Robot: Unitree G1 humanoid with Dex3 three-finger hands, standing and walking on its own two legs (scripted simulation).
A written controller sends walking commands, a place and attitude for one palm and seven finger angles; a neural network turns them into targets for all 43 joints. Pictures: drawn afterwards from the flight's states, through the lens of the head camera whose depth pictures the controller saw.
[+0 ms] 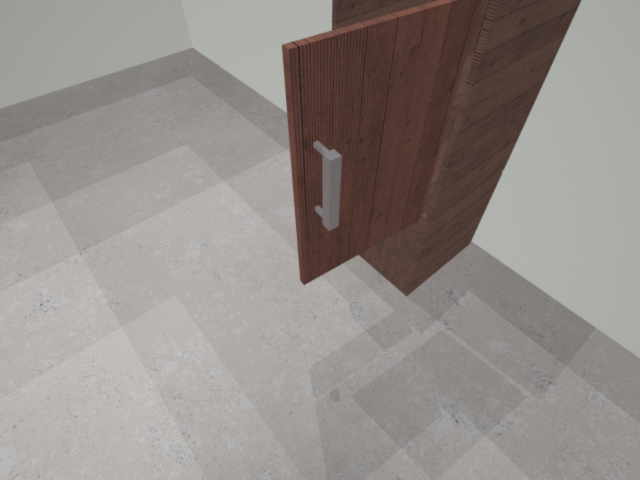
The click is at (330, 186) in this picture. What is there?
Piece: cupboard door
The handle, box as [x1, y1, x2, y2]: [313, 141, 341, 230]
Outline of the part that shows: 313,142 313,146 322,154 322,207 321,208 318,205 315,207 315,210 322,218 322,223 329,230 338,225 341,155 334,149 329,151 318,141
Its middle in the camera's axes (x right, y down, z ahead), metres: +0.01 -0.10 +0.73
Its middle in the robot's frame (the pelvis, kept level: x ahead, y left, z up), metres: +0.62 +0.03 -0.02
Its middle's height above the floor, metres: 0.76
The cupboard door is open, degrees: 84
